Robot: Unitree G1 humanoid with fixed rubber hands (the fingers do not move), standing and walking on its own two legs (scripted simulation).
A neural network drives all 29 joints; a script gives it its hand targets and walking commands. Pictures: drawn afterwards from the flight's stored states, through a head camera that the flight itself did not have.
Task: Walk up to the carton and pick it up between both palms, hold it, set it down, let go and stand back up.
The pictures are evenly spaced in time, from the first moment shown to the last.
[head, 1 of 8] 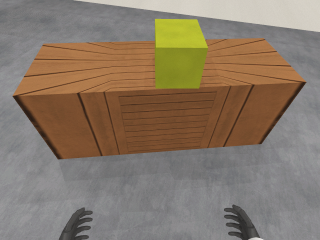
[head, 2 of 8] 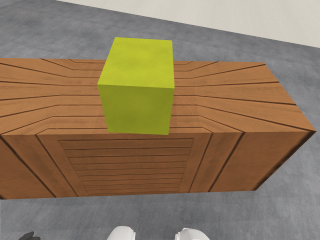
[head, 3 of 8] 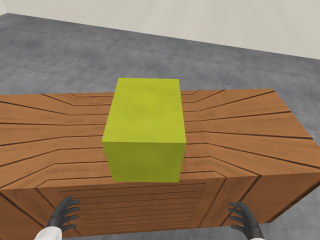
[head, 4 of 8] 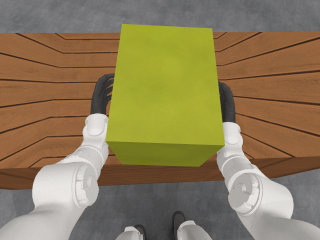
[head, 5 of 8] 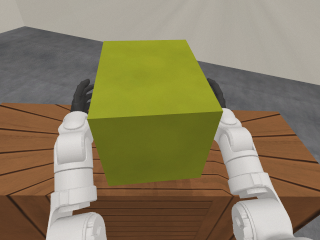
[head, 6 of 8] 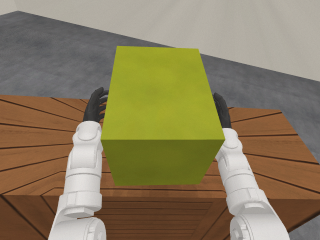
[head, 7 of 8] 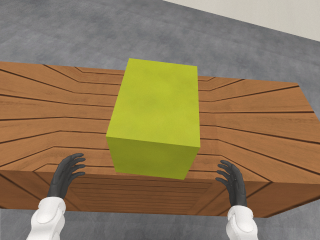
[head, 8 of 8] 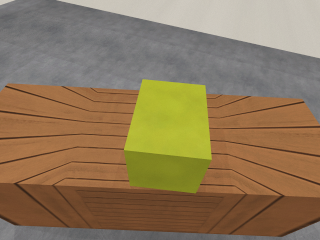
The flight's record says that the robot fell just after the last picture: no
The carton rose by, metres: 0.25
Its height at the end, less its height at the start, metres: +0.00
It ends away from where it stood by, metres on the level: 0.00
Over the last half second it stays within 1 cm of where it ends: yes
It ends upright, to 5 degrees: yes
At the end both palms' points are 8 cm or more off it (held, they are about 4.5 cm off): yes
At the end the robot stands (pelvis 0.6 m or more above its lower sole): yes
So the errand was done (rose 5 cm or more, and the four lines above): yes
